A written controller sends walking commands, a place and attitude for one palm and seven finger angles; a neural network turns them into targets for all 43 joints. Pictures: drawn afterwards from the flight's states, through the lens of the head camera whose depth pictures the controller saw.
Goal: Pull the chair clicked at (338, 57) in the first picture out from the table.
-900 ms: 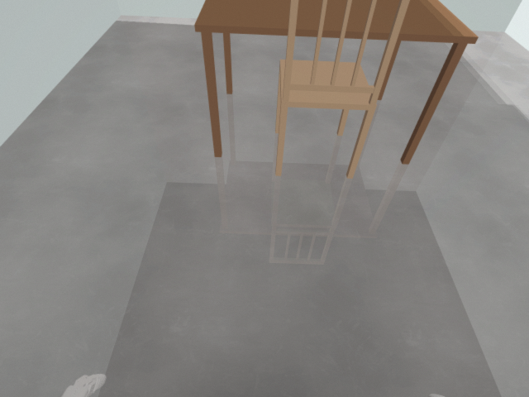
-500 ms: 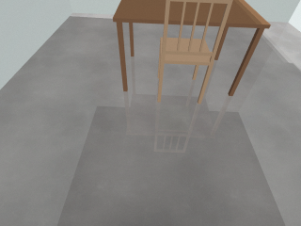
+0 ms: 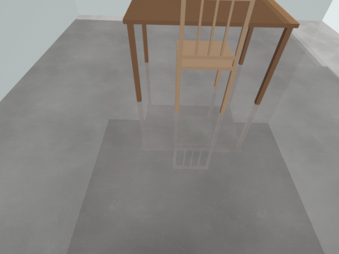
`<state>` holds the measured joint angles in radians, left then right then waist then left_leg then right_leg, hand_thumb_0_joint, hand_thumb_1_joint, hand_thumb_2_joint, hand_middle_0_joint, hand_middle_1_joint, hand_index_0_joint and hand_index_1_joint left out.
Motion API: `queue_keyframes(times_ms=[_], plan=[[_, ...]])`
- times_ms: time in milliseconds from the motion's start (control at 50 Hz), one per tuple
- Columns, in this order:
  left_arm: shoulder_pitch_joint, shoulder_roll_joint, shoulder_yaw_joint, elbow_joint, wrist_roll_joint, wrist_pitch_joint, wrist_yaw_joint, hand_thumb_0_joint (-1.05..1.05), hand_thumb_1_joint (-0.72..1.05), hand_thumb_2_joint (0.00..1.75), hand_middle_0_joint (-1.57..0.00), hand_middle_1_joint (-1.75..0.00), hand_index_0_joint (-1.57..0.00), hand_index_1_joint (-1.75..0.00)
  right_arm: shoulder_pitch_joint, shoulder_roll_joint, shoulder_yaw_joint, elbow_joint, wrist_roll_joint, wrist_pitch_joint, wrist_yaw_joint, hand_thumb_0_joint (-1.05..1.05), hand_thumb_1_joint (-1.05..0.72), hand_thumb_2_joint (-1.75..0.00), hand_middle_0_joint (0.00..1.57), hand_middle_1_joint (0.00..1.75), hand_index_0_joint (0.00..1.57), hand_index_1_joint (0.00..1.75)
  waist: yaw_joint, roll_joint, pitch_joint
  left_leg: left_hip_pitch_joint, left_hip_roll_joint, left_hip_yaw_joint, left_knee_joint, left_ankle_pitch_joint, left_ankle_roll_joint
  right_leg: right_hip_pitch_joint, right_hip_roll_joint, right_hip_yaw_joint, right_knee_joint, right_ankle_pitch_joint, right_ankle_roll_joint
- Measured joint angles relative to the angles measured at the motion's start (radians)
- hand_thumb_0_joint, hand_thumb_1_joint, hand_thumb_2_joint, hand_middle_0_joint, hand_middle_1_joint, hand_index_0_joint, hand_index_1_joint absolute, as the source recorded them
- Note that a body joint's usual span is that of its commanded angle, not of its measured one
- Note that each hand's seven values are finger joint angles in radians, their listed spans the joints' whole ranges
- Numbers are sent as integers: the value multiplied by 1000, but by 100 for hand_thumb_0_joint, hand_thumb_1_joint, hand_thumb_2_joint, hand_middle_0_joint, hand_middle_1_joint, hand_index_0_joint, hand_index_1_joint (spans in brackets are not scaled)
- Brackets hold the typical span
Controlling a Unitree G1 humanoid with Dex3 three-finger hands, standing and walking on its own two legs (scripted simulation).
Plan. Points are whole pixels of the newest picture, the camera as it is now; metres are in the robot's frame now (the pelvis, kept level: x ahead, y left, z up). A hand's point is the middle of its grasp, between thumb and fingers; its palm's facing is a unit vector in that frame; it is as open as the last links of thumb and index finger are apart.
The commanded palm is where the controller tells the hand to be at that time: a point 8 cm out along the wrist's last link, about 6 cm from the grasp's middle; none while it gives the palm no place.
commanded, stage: look at it before walking up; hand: left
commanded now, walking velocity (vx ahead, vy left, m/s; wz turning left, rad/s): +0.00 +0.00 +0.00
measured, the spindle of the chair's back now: (212, 30) +1.40 -0.20 -0.05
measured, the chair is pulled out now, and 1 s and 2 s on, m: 0.00 0.00 0.00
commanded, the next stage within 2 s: walk to a spot facing it in 0.54 s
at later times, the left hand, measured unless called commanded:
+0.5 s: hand out of the picture +0.08 +0.24 -0.16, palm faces -0.02 -0.95 -0.33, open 7.3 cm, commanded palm none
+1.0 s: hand out of the picture +0.08 +0.17 -0.18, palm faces -0.14 -0.96 -0.22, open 7.3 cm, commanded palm none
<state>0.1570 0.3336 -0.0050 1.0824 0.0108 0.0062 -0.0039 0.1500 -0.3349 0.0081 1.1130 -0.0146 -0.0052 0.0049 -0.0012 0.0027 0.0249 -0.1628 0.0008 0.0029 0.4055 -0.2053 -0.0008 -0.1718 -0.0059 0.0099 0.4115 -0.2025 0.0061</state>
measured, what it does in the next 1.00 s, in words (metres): shifts its weight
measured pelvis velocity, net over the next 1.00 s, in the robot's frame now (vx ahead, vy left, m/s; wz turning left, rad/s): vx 0.05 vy -0.03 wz -0.19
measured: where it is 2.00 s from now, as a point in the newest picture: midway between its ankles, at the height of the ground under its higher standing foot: (191, 231)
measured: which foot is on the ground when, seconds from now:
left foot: down 0.00-1.00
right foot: down 0.00-1.00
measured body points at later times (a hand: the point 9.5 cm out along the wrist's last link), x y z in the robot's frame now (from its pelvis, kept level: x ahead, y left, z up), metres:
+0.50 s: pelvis +0.01 +0.00 +0.00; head +0.01 +0.00 +0.45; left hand +0.08 +0.29 -0.13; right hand +0.08 -0.30 -0.13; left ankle +0.01 +0.12 -0.74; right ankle +0.01 -0.12 -0.74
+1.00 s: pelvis +0.05 -0.03 -0.02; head +0.06 -0.05 +0.43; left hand +0.09 +0.22 -0.16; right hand +0.02 -0.28 -0.17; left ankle +0.01 +0.12 -0.74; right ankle +0.05 -0.12 -0.74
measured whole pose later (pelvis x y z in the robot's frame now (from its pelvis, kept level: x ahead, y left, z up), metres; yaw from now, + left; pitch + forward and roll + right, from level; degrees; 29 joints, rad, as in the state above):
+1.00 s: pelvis +0.05 -0.03 -0.02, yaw -11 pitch -1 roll +1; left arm 0.32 0.21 0.04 1.03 0.02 0.03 -0.05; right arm 0.28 -0.24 -0.03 1.07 -0.03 -0.02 0.00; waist 0.01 0.02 0.04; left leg -0.10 0.09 0.16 0.53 -0.39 -0.05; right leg -0.32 0.00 -0.06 0.69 -0.41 -0.01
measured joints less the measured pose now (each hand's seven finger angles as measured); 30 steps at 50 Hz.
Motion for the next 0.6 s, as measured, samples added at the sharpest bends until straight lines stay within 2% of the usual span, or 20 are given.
queue_keyframes(times_ms=[600], plan=[[-11,1,3,4,1,-7,1,0,91,90,-20,-30,-21,-30,-29,3,-1,0,1,-4,-4,0,-90,-90,21,30,21,30,5,-5,0,26,10,2,-28,0,-8,24,10,2,-29,4,-7]])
